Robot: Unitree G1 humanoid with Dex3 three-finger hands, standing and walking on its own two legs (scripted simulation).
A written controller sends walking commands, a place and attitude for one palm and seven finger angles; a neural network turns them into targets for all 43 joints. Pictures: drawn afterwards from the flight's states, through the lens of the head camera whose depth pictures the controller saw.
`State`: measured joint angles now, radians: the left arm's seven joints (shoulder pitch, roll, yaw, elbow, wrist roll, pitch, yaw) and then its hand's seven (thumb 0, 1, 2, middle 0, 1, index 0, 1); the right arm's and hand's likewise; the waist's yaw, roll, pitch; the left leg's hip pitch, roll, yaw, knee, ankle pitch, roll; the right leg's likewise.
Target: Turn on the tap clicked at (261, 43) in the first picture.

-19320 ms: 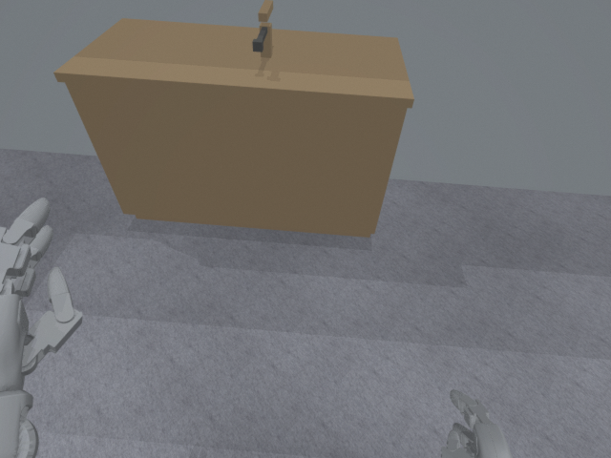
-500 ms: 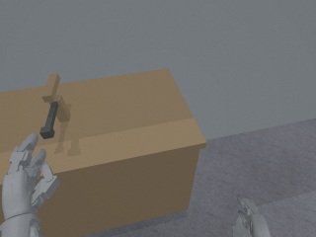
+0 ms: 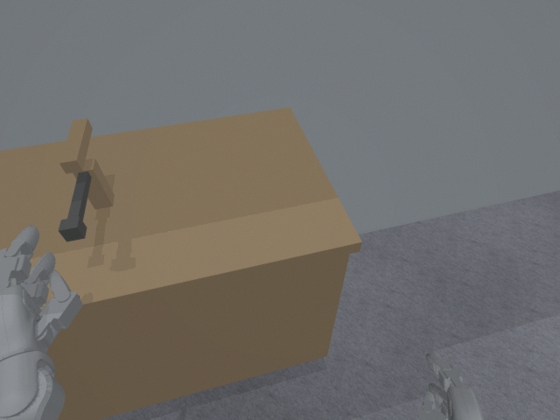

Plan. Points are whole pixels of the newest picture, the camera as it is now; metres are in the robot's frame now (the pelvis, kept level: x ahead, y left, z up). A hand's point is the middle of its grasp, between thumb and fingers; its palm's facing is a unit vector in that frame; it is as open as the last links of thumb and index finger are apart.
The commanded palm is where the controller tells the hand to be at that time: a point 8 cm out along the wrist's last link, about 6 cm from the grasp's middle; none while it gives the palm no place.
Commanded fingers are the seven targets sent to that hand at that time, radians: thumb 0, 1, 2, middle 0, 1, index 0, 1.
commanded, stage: reach beside the lever's end, fingers flat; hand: left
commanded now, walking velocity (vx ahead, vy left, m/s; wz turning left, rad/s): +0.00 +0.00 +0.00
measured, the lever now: (73, 229) +0.36 +0.38 +0.06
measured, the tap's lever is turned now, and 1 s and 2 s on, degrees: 0 0 0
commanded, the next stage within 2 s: push the lever round in 1.58 s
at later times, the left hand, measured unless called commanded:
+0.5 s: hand (61, 281) +0.26 +0.33 +0.08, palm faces +0.58 -0.81 -0.12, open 7.6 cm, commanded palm +0.22 +0.36 +0.08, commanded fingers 0.00 0.90 0.90 -0.17 -0.21 -0.17 -0.21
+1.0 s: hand (52, 268) +0.29 +0.38 +0.06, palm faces +0.58 -0.81 -0.12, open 7.8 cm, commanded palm +0.25 +0.41 +0.06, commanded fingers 0.00 0.90 0.90 -0.15 -0.15 -0.15 -0.15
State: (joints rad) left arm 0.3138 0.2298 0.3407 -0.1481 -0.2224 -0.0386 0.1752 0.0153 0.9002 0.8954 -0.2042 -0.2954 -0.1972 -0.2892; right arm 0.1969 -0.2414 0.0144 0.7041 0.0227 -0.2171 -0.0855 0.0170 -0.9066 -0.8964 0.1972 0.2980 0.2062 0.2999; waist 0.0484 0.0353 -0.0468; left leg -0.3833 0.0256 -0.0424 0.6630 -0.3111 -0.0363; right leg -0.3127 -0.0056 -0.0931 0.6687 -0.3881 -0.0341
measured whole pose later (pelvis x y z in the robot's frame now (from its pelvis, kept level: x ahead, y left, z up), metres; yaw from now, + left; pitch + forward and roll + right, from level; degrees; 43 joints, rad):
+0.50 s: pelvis +0.00 +0.01 +0.00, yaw -1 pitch +5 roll -1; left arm 0.13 0.29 0.45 0.15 -0.22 -0.15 0.11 0.02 0.90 0.90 -0.18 -0.24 -0.18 -0.23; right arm 0.20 -0.24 0.01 0.72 0.02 -0.19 -0.08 0.02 -0.91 -0.90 0.20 0.30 0.21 0.30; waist 0.03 0.02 -0.05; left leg -0.47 0.02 -0.03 0.71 -0.33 -0.02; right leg -0.39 -0.01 -0.08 0.70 -0.39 -0.02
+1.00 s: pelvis -0.01 +0.02 -0.02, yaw -1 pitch +9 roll -2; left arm -0.07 0.40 0.57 0.46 -0.22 -0.24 -0.01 0.02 0.90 0.90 -0.16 -0.17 -0.16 -0.17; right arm 0.24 -0.26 0.00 0.72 0.02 -0.14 -0.09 0.01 -0.91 -0.90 0.20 0.30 0.21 0.30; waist 0.00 0.02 -0.07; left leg -0.61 0.03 -0.04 0.81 -0.36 -0.01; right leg -0.52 0.00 -0.08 0.77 -0.41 -0.01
